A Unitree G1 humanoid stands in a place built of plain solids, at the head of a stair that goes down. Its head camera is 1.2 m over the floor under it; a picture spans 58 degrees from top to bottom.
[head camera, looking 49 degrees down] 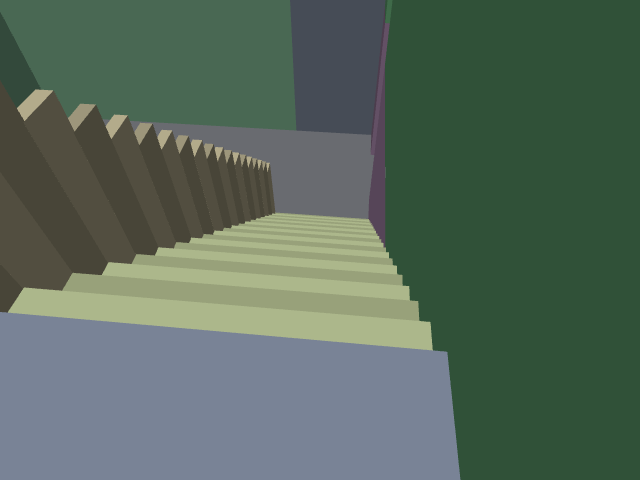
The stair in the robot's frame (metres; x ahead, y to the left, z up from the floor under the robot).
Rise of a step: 0.20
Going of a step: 0.22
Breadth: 1.57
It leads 6 degrees to the right of straight ahead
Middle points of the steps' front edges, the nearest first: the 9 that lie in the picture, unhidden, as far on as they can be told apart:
0.68 0.40 0.00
0.90 0.38 -0.20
1.12 0.35 -0.40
1.33 0.33 -0.60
1.55 0.31 -0.80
1.77 0.29 -1.00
1.99 0.27 -1.20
2.21 0.25 -1.40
2.43 0.23 -1.60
